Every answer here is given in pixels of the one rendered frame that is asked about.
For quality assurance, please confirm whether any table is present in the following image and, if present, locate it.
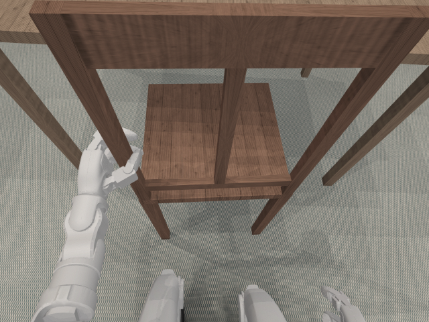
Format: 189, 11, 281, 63
0, 0, 429, 186

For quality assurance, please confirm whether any left robot thigh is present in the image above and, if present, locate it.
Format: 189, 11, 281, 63
138, 274, 184, 322

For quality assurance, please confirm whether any chair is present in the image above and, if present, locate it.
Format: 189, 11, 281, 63
29, 0, 429, 239

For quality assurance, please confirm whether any robot left forearm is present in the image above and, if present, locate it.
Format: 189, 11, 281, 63
30, 194, 109, 322

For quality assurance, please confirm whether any robot right shin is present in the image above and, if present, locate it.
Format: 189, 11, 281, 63
246, 284, 258, 290

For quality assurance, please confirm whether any left robot hand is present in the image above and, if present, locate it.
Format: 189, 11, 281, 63
77, 127, 144, 200

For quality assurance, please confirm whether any right robot hand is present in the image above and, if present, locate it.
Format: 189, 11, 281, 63
321, 286, 366, 322

